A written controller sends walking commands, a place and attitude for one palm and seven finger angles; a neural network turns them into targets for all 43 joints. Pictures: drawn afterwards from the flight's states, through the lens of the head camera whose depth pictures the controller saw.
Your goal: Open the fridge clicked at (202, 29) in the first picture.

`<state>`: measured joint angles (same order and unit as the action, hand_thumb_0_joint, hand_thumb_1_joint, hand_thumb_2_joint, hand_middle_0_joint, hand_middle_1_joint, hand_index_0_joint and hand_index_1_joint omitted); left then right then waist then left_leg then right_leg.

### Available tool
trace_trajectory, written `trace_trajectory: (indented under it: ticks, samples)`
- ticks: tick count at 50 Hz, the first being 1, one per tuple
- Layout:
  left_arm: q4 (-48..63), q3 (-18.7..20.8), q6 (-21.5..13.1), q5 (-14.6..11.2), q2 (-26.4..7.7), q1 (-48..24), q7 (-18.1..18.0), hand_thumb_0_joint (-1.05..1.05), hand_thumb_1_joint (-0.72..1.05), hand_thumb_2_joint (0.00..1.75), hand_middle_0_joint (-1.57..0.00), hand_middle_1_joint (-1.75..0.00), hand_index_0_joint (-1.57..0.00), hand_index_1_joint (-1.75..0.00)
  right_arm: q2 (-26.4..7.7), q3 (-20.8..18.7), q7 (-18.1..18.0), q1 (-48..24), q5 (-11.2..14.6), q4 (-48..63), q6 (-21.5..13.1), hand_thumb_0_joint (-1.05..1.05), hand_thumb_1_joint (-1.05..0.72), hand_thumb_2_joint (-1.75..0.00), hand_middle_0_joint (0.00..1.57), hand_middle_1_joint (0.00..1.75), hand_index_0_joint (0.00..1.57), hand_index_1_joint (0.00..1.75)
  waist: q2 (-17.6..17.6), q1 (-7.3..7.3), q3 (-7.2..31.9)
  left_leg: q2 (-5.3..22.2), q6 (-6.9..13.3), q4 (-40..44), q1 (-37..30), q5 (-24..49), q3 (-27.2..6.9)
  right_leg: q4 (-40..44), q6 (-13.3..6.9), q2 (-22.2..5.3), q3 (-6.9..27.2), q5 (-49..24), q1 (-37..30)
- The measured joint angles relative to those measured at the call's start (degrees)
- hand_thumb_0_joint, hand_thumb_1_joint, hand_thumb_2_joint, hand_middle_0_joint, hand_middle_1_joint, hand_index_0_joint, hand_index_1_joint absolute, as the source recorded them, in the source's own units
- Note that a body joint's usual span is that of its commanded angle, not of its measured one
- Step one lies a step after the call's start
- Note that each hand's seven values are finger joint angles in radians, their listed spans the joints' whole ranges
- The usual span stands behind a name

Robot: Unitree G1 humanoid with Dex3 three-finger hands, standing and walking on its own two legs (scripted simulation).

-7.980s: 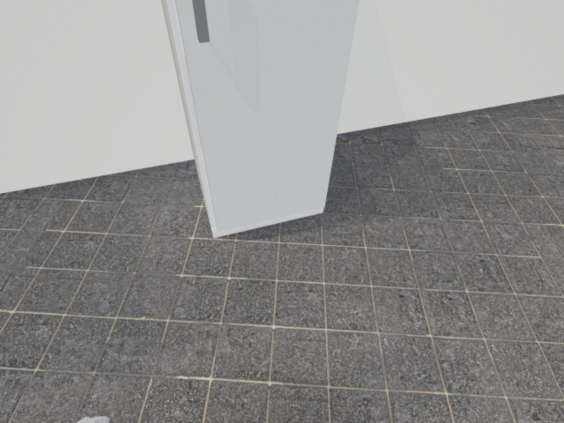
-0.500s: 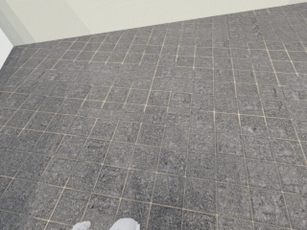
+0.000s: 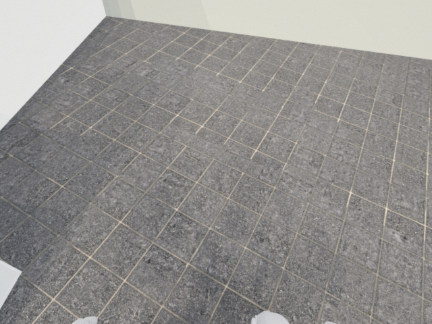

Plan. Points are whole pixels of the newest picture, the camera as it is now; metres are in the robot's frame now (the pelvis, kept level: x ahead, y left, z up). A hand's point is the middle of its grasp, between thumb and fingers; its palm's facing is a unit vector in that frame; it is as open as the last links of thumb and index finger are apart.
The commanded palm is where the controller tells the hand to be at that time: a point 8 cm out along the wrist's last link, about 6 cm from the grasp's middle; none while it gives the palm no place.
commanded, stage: turn to face it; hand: left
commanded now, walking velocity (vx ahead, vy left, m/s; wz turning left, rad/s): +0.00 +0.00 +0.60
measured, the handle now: out of the picture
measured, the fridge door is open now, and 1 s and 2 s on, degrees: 0 0 0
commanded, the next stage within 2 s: none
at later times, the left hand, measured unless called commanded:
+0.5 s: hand out of the picture +0.02 +0.15 -0.14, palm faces +0.29 -0.91 -0.28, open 7.3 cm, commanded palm none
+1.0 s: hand out of the picture -0.08 +0.23 -0.16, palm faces +0.59 -0.77 -0.26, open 7.3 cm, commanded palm none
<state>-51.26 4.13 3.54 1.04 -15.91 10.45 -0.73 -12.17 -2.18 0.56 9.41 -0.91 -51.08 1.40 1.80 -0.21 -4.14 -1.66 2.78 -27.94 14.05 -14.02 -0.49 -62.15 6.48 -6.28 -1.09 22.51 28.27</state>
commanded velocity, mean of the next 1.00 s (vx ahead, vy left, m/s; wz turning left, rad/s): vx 0.00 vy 0.00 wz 0.60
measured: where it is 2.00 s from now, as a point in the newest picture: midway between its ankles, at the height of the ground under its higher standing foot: outside the picture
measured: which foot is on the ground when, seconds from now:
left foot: down 0.00-0.22, up 0.24-0.66, down 0.68-1.00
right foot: up 0.00-0.20, down 0.22-0.68, up 0.70-1.00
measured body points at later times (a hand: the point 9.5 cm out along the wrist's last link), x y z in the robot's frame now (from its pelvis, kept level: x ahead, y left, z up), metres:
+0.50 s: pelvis +0.00 -0.06 +0.00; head +0.03 -0.08 +0.45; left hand +0.01 +0.20 -0.12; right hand +0.12 -0.30 -0.15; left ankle -0.07 +0.09 -0.66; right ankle +0.02 -0.16 -0.74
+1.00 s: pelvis -0.03 -0.01 +0.00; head -0.02 +0.02 +0.45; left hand -0.11 +0.27 -0.14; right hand +0.19 -0.17 -0.13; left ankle -0.07 +0.07 -0.74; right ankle +0.06 -0.15 -0.66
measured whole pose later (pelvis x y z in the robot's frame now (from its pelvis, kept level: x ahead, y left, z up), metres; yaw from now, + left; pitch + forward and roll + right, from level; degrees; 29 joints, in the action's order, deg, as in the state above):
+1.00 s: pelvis -0.03 -0.01 +0.00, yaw +35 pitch +0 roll -1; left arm -51.3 4.0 3.6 1.1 -15.9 9.8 -0.8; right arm -11.6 -2.0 0.5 10.9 -0.9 -51.3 1.5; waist 1.6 0.3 -3.3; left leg -3.2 3.0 -26.4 13.7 -12.3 -3.7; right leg -60.3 6.5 -5.3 -0.1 21.7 27.5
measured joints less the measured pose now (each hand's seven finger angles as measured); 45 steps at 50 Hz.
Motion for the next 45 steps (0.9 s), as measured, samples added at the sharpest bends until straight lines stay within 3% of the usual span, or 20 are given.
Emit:
trace_trajectory:
  ticks: [6,10,11,12,13,15,18,21,26,31,34,36,38,41,45]
  samples:
    - [1.7,-0.6,-0.1,-0.3,1.3,-2.8,-0.2,0.0,0.91,0.9,-0.2,-0.3,-0.2,-0.3,0.3,-0.5,0.2,2.3,-0.3,-0.7,0.6,0.01,-0.9,-0.89,0.21,0.29,0.21,0.3,-1.4,1.81,0.6,-1.0,-1.0,-0.2,0.7,0.6,-3.8,9.9,-0.3,2.2,0.9,1.8,-3.4]
    - [3.2,-1.4,-1.1,-0.7,2.6,-3.8,-0.2,0.0,0.91,0.9,-0.2,-0.3,-0.2,-0.3,-0.3,-1.2,0.2,3.6,-0.3,-1.2,1.3,0.01,-0.9,-0.89,0.21,0.29,0.21,0.3,-2.9,2.84,0.8,-1.6,-2.5,-2.9,2.7,-0.2,-6.7,22.5,-1.2,4.4,0.3,-1.0,-9.0]
    - [3.7,-1.6,-1.7,-0.7,2.7,-3.6,-0.2,0.0,0.91,0.9,-0.2,-0.3,-0.2,-0.3,-0.5,-1.5,0.2,4.1,-0.2,-1.2,1.5,0.01,-0.9,-0.89,0.21,0.29,0.21,0.3,-2.9,2.87,1.2,-2.2,-3.0,-4.3,3.6,-0.8,-7.3,27.7,-1.5,4.5,0.0,-3.9,-11.3]
    - [3.9,-1.8,-2.3,-0.4,3.2,-3.6,-0.3,0.0,0.91,0.9,-0.2,-0.3,-0.2,-0.3,-1.0,-1.8,0.2,4.2,0.1,-1.4,1.6,0.01,-0.9,-0.89,0.21,0.29,0.21,0.3,-3.7,2.79,1.1,-2.1,-3.3,-7.2,4.9,-2.2,-7.6,29.2,-4.0,4.9,-0.8,-5.5,-11.9]
    - [4.0,-2.2,-2.6,-0.2,3.8,-3.5,-0.4,0.0,0.91,0.9,-0.21,-0.3,-0.2,-0.3,-1.4,-2.3,0.2,4.3,0.1,-1.6,1.9,0.01,-0.9,-0.89,0.21,0.29,0.21,0.3,-4.4,3.02,0.9,-2.1,-3.8,-12.2,6.7,-6.7,-7.4,28.6,-5.8,4.8,-1.8,-5.5,-12.0]
    - [4.0,-2.8,-2.7,0.0,4.7,-2.7,-0.4,0.0,0.91,0.9,-0.21,-0.3,-0.2,-0.3,-2.2,-2.9,0.3,4.7,-0.1,-2.2,2.6,0.01,-0.9,-0.89,0.21,0.29,0.2,0.3,-4.8,3.07,1.0,-2.2,-4.4,-24.3,10.6,-12.0,-5.4,28.5,-7.3,3.7,-3.4,-4.9,-12.8]
    - [3.4,-3.1,-2.6,0.1,5.6,-1.1,-0.5,0.0,0.9,0.9,-0.21,-0.3,-0.21,-0.3,-3.1,-3.4,0.9,4.6,-0.4,-2.8,3.1,0.01,-0.9,-0.9,0.2,0.29,0.2,0.3,-4.9,3.01,1.0,-0.4,-5.6,-36.9,14.2,-9.5,-2.5,31.0,-7.4,2.4,-5.3,-5.5,-14.9]
    - [2.5,-3.1,-2.6,0.2,5.9,0.2,-0.6,0.0,0.9,0.9,-0.21,-0.3,-0.21,-0.3,-3.5,-3.4,1.3,4.4,-0.4,-3.0,3.4,0.01,-0.9,-0.9,0.2,0.29,0.2,0.3,-4.2,2.88,0.7,1.7,-6.8,-39.5,14.6,-7.7,-1.2,32.7,-7.3,1.1,-7.2,-6.2,-16.3]
    - [1.0,-3.0,-2.6,0.6,5.4,2.2,-0.5,0.0,0.9,0.9,-0.21,-0.3,-0.21,-0.3,-3.4,-2.9,1.4,2.6,-0.2,-3.4,3.9,0.01,-0.91,-0.9,0.2,0.29,0.2,0.3,-2.7,1.74,-0.2,3.7,-7.5,-32.1,11.9,-9.6,0.6,33.2,-6.8,-1.1,-10.4,-6.2,-17.1]
    - [-0.3,-2.1,-2.0,0.9,3.5,4.0,-0.3,0.0,0.9,0.9,-0.21,-0.3,-0.21,-0.3,-3.0,-2.0,1.4,-0.5,0.2,-2.5,3.3,0.01,-0.91,-0.9,0.2,0.29,0.2,0.3,-0.9,-0.21,-1.1,3.7,-6.6,-19.5,7.0,-11.6,3.6,30.7,-5.4,-3.3,-13.2,-5.1,-16.0]
    - [-0.9,-1.2,-1.5,0.5,1.8,5.4,-0.2,0.0,0.9,0.9,-0.21,-0.3,-0.21,-0.3,-3.0,-1.4,1.5,-1.5,0.3,-0.8,1.9,0.01,-0.91,-0.9,0.2,0.29,0.2,0.3,-0.3,-0.79,-0.5,3.3,-5.3,-6.9,1.9,-4.4,5.2,25.8,-3.7,-4.9,-15.0,-2.8,-14.1]
    - [-1.7,-0.4,-0.3,0.2,0.3,5.2,-0.2,0.0,0.9,0.9,-0.21,-0.3,-0.21,-0.3,-2.4,-1.3,1.3,-2.4,0.1,-0.1,0.7,0.01,-0.91,-0.9,0.2,0.29,0.2,0.3,1.2,-1.07,-0.7,2.1,-2.5,-8.5,3.2,-3.9,5.0,16.1,-2.4,-5.0,-11.1,5.2,-9.8]
    - [-2.6,0.0,0.9,0.2,-0.6,4.7,-0.5,0.0,0.91,0.9,-0.21,-0.3,-0.2,-0.3,-1.8,-0.8,0.9,-2.5,0.1,0.5,0.0,0.01,-0.9,-0.9,0.2,0.29,0.2,0.3,1.3,-1.28,-0.6,1.9,-0.7,-9.4,3.4,-5.3,4.2,6.1,-1.8,-2.8,-6.6,8.9,-5.7]
    - [-2.9,0.4,1.1,0.1,-1.0,3.3,-0.3,0.0,0.91,0.9,-0.2,-0.3,-0.2,-0.3,-1.1,-0.3,0.0,-1.8,0.0,0.8,-0.1,0.01,-0.9,-0.9,0.2,0.29,0.2,0.3,0.9,-0.96,-0.3,1.2,-0.4,-5.8,1.8,-3.4,2.2,-2.2,-1.2,-0.9,-3.2,4.4,-1.7]
    - [-1.4,0.2,0.3,0.1,-0.8,1.6,0.1,0.0,0.91,0.9,-0.2,-0.3,-0.2,-0.3,-0.4,0.2,-0.1,-0.5,0.0,0.3,0.0,0.01,-0.9,-0.89,0.2,0.29,0.2,0.3,0.4,-0.73,0.2,-0.2,0.3,-0.7,-0.1,-0.2,-0.1,-2.9,-0.5,-0.1,-0.7,-0.7,0.4]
